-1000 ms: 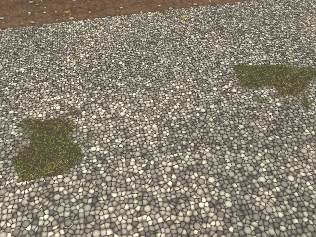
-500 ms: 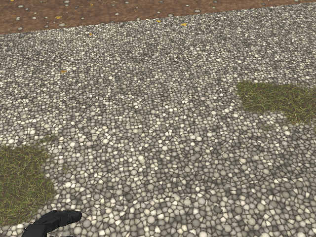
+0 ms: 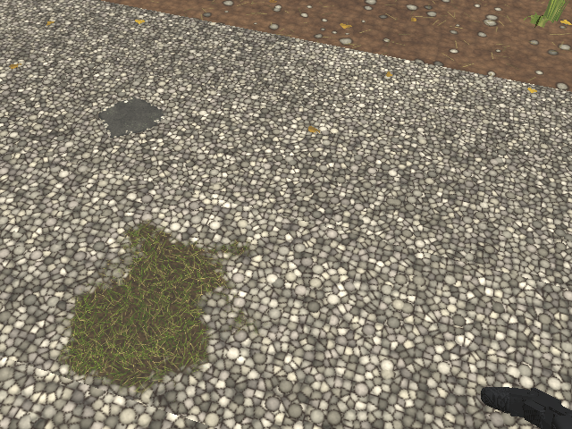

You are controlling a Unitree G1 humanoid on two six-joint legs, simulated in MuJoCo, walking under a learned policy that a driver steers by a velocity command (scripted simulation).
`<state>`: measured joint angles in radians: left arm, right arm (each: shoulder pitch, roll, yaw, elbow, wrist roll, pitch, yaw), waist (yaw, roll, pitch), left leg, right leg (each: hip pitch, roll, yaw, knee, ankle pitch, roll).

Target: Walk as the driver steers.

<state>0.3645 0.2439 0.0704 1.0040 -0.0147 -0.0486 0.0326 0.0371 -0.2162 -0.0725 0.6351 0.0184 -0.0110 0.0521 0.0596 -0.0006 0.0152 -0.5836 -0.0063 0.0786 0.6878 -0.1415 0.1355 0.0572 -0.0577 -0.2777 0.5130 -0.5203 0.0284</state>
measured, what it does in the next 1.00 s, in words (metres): goes down: left foot, then right foot 0.16 m lower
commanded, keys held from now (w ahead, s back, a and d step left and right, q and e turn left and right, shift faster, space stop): w+q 0.18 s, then w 0.24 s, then w+e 0.44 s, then w+q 0.14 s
